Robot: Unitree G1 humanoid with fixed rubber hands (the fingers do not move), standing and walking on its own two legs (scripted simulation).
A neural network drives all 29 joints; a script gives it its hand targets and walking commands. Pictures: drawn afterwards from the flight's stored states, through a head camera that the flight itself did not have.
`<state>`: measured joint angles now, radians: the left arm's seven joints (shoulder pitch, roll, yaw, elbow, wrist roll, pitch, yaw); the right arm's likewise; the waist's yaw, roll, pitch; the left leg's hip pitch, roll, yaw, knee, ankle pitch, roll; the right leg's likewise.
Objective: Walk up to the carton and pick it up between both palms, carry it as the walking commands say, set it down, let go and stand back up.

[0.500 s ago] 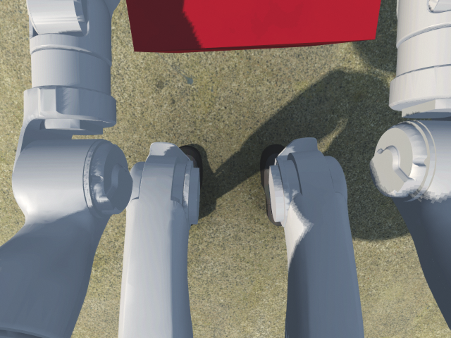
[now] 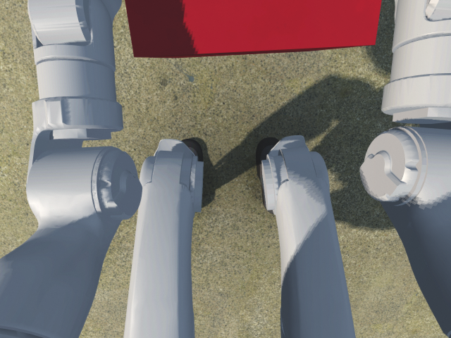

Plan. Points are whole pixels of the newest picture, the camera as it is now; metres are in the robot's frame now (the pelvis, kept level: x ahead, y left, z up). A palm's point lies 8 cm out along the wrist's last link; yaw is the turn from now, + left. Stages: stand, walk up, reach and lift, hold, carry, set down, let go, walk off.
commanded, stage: reach and lift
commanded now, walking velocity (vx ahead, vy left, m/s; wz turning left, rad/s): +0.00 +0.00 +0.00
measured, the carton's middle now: out of the picture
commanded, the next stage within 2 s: none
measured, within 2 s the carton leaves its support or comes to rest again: neither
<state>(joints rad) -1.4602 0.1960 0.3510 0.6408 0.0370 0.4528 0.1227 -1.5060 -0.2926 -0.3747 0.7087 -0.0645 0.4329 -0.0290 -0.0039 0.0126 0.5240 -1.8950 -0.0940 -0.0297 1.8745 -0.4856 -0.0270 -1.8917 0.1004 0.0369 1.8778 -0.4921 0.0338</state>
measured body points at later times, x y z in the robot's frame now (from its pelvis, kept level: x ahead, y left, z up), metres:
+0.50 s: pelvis +0.00 +0.00 +0.05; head +0.35 +0.00 +0.32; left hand +0.56 +0.15 -0.06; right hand +0.57 -0.18 -0.06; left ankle +0.14 +0.11 -0.43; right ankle +0.14 -0.12 -0.43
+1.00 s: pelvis +0.00 +0.00 +0.11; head +0.33 +0.00 +0.40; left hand +0.54 +0.15 +0.01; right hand +0.55 -0.18 +0.01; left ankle +0.14 +0.11 -0.43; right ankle +0.14 -0.12 -0.43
